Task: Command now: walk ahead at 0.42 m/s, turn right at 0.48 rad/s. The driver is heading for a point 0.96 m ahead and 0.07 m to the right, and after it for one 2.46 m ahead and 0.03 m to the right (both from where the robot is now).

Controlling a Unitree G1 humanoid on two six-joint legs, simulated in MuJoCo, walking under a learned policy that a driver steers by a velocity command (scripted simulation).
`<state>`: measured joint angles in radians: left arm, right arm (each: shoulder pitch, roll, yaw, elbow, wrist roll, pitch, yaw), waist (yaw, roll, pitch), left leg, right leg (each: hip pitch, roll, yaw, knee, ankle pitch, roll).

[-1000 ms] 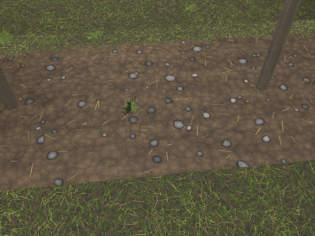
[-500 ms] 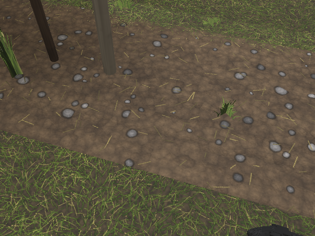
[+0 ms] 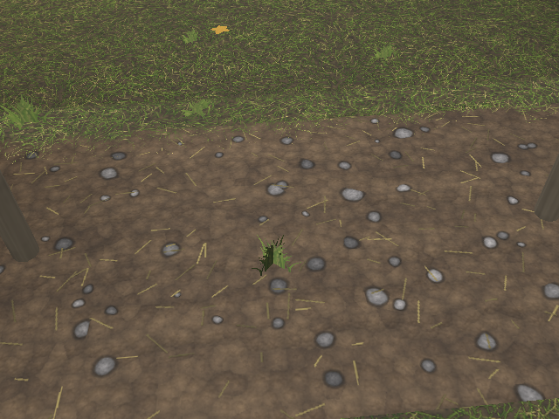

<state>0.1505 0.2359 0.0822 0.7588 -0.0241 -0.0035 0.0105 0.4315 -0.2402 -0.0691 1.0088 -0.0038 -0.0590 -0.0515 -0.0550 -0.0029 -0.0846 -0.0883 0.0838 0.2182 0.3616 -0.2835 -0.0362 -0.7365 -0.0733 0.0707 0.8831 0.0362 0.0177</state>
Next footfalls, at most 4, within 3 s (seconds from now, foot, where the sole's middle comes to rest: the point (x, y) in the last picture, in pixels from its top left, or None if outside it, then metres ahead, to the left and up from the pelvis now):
0.14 right None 0.17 -0.17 -0.78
0.62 left None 0.53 -0.08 -0.78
1.08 right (387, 343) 0.78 -0.29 -0.78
1.58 left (267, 295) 0.96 0.03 -0.78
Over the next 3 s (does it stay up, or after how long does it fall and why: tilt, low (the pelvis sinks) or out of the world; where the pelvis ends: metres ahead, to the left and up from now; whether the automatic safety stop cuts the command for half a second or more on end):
stays up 0.94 -0.12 -0.01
